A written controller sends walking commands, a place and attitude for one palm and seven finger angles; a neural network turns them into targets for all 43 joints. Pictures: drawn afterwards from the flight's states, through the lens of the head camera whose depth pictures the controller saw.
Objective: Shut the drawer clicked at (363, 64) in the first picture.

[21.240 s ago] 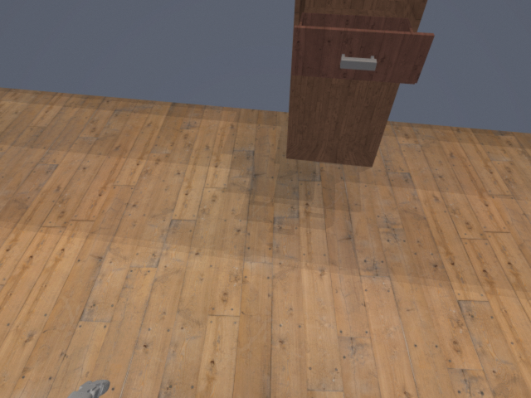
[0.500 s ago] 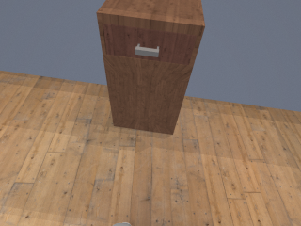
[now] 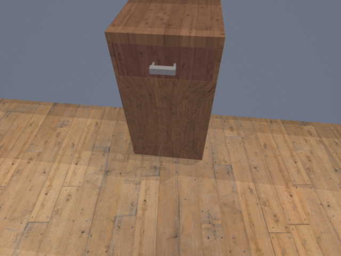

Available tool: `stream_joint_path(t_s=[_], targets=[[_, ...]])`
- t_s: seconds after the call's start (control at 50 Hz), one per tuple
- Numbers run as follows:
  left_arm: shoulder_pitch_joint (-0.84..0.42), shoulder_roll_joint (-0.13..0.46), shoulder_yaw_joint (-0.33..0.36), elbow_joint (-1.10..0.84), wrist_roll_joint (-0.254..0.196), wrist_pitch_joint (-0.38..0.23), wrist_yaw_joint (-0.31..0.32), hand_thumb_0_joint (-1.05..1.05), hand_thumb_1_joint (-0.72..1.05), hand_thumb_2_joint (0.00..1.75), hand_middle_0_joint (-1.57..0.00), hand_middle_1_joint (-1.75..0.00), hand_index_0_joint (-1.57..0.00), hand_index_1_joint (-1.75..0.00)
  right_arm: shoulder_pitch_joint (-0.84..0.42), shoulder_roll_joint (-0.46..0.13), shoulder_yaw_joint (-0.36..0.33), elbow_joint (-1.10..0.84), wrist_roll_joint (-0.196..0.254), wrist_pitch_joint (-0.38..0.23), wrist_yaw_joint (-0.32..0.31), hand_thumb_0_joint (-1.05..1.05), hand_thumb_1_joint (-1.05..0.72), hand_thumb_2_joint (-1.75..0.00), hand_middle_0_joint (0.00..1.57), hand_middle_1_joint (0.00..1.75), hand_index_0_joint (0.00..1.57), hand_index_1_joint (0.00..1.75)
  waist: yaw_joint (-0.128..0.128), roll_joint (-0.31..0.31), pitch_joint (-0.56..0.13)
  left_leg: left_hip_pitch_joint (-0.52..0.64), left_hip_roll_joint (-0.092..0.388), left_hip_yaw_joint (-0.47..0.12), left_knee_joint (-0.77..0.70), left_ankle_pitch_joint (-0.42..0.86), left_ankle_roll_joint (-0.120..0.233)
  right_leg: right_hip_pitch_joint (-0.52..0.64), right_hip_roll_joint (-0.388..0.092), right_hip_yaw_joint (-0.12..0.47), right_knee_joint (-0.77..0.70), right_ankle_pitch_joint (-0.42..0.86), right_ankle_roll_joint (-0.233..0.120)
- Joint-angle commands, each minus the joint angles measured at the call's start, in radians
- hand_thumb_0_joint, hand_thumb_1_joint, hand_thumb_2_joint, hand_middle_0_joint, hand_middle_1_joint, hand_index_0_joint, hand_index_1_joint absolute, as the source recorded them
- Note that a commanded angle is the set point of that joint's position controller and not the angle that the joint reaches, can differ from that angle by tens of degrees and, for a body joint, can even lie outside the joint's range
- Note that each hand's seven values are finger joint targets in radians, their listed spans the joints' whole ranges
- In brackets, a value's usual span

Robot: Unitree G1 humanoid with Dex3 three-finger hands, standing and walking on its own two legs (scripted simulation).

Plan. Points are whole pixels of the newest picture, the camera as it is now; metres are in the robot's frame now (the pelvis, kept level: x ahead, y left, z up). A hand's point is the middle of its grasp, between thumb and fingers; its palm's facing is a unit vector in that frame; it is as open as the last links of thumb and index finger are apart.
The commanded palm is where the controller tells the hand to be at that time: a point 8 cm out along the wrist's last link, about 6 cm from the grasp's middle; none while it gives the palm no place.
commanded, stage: let the arm hang, fingers relaxed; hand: left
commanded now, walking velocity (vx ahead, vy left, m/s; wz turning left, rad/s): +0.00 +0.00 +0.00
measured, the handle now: (163, 67) +0.85 +0.08 -0.02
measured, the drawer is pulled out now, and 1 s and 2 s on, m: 0.00 0.00 0.00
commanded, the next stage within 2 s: look to check the result in 0.24 s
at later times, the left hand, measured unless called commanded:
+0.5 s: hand out of the picture +0.02 +0.16 -0.17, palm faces +0.01 -0.98 -0.22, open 7.4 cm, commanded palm none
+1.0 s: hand out of the picture +0.04 +0.16 -0.17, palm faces +0.01 -0.98 -0.22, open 7.4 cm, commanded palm none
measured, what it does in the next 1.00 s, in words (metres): stands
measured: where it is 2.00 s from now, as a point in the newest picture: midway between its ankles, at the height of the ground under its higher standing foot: outside the picture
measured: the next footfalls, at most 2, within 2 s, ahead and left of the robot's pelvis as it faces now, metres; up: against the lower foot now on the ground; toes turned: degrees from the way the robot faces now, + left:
none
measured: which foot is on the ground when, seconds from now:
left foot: down 0.00-1.00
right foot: down 0.00-1.00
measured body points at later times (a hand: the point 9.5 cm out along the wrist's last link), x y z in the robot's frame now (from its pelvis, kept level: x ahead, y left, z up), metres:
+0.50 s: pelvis +0.02 -0.02 +0.00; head +0.04 -0.02 +0.45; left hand +0.02 +0.21 -0.16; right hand +0.01 -0.25 -0.16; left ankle +0.07 +0.09 -0.74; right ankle -0.04 -0.10 -0.74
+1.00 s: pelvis +0.03 -0.02 +0.00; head +0.05 -0.02 +0.45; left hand +0.04 +0.21 -0.16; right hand +0.04 -0.25 -0.16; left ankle +0.07 +0.09 -0.74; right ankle -0.04 -0.10 -0.74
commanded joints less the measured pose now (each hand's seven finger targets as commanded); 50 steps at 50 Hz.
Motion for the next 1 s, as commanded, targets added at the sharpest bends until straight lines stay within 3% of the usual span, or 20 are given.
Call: stream_joint_path(t_s=[0.0,0.14,0.44,0.98], targets=[[0.063,0.118,0.019,-0.019,0.0,-0.009,0.008,0.0,0.9,0.9,-0.2,-0.3,-0.2,-0.3,0.056,-0.106,-0.02,-0.017,-0.002,-0.01,-0.008,0.0,-0.9,-0.9,0.2,0.3,0.2,0.3,0.002,-0.029,0.04,0.092,0.129,-0.115,-0.061,0.02,0.017,-0.128,-0.122,0.098,-0.116,0.029,-0.033],[0.051,0.114,0.025,-0.031,0.0,-0.012,0.012,0.0,0.9,0.9,-0.2,-0.3,-0.2,-0.3,0.055,-0.102,-0.019,-0.016,-0.001,-0.015,-0.013,0.0,-0.9,-0.9,0.2,0.3,0.2,0.3,0.006,-0.022,0.027,0.1,0.131,-0.098,-0.036,0.105,0.013,-0.089,-0.124,0.098,-0.113,0.127,-0.025],[0.061,0.113,0.027,-0.029,-0.005,-0.012,0.018,0.0,0.9,0.9,-0.2,-0.3,-0.2,-0.3,0.069,-0.098,-0.019,-0.007,0.003,-0.009,-0.019,0.0,-0.9,-0.9,0.2,0.3,0.2,0.3,0.002,-0.049,0.017,0.119,0.129,-0.068,-0.004,0.126,0.007,-0.056,-0.128,0.099,-0.12,0.231,-0.01],[0.051,0.125,0.032,-0.032,-0.004,-0.016,0.015,0.0,0.9,0.9,-0.2,-0.3,-0.2,-0.3,0.041,-0.12,-0.021,-0.011,0.001,-0.015,-0.02,0.0,-0.9,-0.9,0.2,0.3,0.2,0.3,0.002,-0.039,0.019,0.143,0.138,-0.077,-0.024,0.141,0.01,-0.045,-0.129,0.099,-0.13,0.226,-0.01]])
